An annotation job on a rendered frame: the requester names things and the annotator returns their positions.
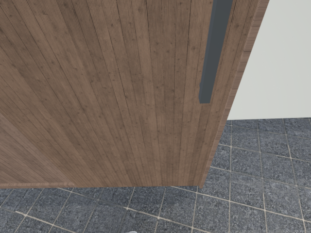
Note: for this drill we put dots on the wardrobe door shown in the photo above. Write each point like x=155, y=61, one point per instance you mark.
x=21, y=161
x=108, y=90

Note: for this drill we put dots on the handle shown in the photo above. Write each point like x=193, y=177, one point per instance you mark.
x=216, y=34

